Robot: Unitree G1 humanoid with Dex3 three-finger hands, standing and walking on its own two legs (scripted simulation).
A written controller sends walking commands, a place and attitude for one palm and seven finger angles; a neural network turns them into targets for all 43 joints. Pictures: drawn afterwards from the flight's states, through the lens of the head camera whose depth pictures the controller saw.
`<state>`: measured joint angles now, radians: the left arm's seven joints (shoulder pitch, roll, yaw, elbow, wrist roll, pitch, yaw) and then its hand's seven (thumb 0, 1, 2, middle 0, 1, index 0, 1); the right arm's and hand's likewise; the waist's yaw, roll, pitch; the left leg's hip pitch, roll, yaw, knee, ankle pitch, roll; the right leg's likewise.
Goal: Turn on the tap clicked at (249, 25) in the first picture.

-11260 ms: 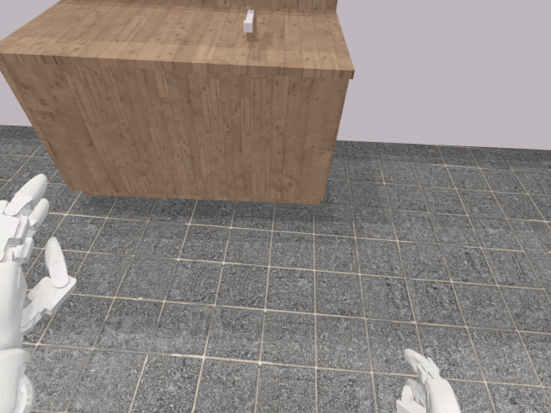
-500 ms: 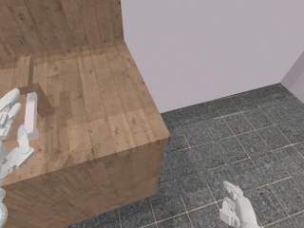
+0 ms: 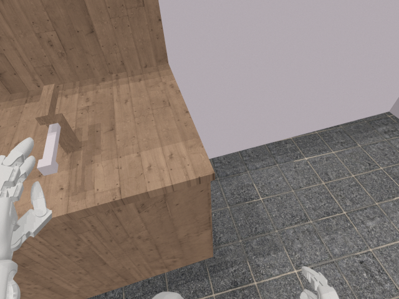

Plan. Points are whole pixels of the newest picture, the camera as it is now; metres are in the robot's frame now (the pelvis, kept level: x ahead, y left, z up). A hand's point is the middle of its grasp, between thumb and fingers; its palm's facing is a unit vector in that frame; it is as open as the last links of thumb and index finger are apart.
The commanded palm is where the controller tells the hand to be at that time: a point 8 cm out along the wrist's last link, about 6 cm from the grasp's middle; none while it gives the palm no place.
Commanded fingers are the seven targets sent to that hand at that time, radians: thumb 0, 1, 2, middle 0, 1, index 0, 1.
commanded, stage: come to a stop and stand still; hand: left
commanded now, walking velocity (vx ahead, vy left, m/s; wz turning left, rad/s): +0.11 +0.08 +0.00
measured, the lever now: (48, 166) +0.35 +0.36 +0.08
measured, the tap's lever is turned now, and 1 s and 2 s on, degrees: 0 0 0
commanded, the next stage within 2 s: look again from close up in 1.44 s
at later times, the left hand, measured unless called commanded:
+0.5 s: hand out of the picture +0.25 +0.30 +0.23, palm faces +0.53 -0.72 -0.44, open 7.5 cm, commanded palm +0.16 +0.30 +0.18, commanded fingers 0.00 0.90 0.90 -0.20 -0.30 -0.20 -0.30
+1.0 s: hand out of the picture +0.23 +0.33 +0.19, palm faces +0.34 -0.80 -0.49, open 7.4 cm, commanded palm +0.17 +0.36 +0.18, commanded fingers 0.00 0.90 0.90 -0.20 -0.30 -0.20 -0.30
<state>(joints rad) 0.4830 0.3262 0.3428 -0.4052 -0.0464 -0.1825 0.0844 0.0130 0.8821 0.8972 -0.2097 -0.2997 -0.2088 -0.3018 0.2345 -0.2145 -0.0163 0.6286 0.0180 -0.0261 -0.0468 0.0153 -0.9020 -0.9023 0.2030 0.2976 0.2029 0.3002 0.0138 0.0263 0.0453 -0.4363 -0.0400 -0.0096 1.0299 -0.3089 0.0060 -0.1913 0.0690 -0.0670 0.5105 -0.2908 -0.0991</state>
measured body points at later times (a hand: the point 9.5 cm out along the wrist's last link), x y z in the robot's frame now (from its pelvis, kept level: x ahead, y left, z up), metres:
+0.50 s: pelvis +0.01 +0.02 -0.01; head +0.03 +0.01 +0.44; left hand +0.22 +0.34 +0.25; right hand +0.20 -0.20 -0.09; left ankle -0.02 +0.11 -0.73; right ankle +0.00 -0.03 -0.74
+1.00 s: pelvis +0.01 +0.08 +0.00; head +0.05 +0.08 +0.45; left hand +0.21 +0.37 +0.21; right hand +0.21 -0.14 -0.08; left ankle -0.01 +0.13 -0.74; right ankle +0.00 -0.03 -0.74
